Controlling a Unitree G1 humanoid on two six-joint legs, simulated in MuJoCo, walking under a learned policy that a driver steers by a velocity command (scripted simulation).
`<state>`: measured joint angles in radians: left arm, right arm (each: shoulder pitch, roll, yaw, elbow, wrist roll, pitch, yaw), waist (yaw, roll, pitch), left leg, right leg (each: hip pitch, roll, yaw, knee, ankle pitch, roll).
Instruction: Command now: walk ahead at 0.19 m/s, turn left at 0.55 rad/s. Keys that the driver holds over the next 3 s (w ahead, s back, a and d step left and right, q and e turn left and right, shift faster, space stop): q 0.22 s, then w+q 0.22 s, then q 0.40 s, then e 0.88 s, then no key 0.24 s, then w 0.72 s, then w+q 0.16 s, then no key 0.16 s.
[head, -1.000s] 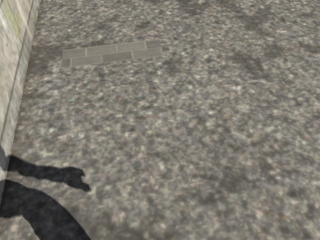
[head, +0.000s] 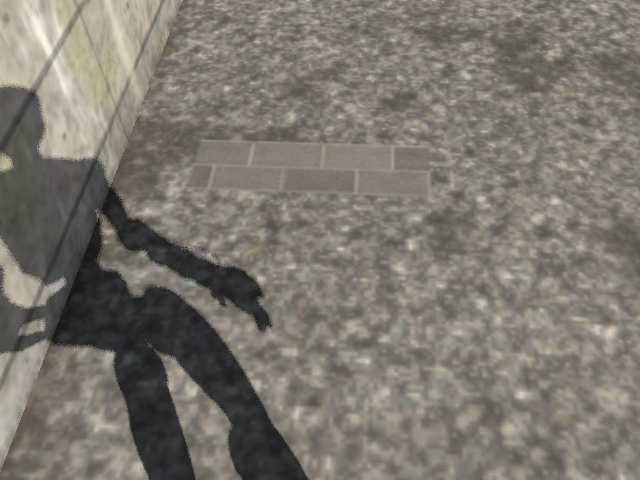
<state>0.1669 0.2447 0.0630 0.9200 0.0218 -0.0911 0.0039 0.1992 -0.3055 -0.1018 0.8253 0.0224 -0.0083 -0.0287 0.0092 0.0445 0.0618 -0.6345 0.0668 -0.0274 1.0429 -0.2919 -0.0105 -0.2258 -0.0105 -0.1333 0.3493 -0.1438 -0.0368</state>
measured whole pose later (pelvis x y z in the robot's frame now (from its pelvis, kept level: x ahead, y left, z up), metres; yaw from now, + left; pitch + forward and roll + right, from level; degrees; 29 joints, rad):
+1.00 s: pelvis +0.19 +0.03 -0.01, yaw +31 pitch +0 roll +0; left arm 0.14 0.29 0.03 0.82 0.01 -0.01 -0.01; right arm 0.16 -0.30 -0.05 0.61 0.00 0.05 -0.03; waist 0.05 0.02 0.08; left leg -0.33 0.03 -0.03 0.60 -0.30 -0.07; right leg -0.26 -0.03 -0.06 0.47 -0.21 -0.01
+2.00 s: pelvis +0.23 +0.02 -0.01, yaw +4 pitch +1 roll +1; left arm 0.16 0.28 0.04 0.65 0.00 0.04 0.01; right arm 0.17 -0.30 -0.07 0.74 0.00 -0.03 -0.02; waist 0.01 0.00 0.02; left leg -0.28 0.00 -0.07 0.54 -0.26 -0.06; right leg -0.28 0.15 0.20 0.50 -0.22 -0.07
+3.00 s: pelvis +0.64 +0.06 -0.01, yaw +8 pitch +2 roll +1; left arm 0.28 0.30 0.03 0.74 -0.01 -0.07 0.01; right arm 0.15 -0.29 -0.04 0.71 0.00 -0.07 0.04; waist 0.01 -0.02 0.07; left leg -0.38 -0.09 0.03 0.47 -0.12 0.09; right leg -0.41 -0.03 0.04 1.21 -0.44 0.02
